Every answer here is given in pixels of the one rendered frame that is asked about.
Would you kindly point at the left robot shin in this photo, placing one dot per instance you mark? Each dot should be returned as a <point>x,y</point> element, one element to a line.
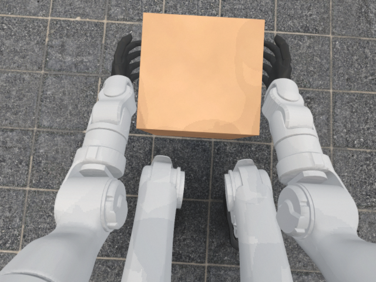
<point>147,170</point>

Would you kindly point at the carton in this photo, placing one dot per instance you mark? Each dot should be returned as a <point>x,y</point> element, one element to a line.
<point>200,76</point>

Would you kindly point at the robot right hand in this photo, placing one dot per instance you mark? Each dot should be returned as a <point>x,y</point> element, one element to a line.
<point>280,62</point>

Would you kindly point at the left robot forearm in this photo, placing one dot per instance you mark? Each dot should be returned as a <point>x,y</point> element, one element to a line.
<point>103,149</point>

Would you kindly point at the robot left hand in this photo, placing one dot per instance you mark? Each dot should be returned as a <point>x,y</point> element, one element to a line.
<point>121,64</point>

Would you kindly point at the right robot forearm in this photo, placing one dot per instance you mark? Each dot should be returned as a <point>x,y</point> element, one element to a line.
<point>300,157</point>

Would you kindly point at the robot right foot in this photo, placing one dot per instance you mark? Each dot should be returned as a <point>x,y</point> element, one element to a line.
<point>233,241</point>

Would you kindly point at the right robot upper arm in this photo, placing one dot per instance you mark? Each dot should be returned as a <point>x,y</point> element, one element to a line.
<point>323,220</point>

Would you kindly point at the left robot upper arm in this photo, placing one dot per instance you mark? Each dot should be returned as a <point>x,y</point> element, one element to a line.
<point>87,210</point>

